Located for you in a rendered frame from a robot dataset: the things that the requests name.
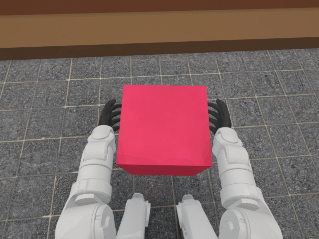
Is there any left robot shin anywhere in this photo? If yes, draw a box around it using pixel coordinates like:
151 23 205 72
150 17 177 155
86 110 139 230
126 193 145 205

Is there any left robot thigh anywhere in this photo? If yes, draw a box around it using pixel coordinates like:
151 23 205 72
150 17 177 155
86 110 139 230
115 197 151 239

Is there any carton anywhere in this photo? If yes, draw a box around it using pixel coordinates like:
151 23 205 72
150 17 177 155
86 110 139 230
116 85 212 176

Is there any robot right hand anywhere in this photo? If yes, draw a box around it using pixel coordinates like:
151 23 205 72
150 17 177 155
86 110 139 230
208 99 231 134

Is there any robot left upper arm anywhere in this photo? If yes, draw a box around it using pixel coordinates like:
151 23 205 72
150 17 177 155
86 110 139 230
56 203 116 239

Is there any right robot forearm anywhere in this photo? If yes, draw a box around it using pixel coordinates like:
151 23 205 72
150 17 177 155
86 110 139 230
212 127 275 219

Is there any robot left hand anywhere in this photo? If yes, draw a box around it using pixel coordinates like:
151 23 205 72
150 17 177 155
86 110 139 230
98 99 122 132

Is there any left robot forearm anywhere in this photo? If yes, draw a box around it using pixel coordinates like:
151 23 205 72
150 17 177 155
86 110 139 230
55 125 116 239

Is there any robot right upper arm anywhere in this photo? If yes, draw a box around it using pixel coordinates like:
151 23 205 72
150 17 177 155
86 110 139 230
218 207 283 239

